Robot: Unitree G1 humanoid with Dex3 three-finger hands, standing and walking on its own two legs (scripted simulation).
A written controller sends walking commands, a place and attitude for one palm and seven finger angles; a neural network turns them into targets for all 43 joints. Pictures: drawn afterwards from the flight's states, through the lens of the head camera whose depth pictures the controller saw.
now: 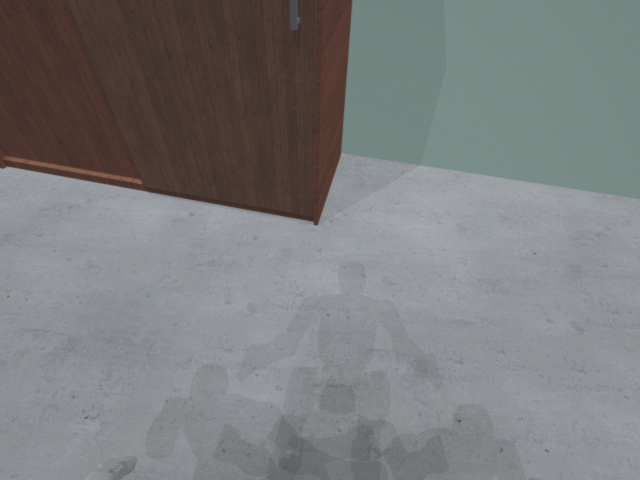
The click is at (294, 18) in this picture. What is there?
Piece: wardrobe's sliding door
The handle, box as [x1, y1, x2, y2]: [290, 0, 299, 29]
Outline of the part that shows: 290,0 290,26 291,29 296,29 297,24 299,22 299,18 297,16 297,0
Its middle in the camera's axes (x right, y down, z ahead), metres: -0.07 -0.68 +1.02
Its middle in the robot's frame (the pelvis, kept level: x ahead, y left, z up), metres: +1.24 +0.15 +0.18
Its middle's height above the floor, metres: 0.95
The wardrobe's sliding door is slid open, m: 0.00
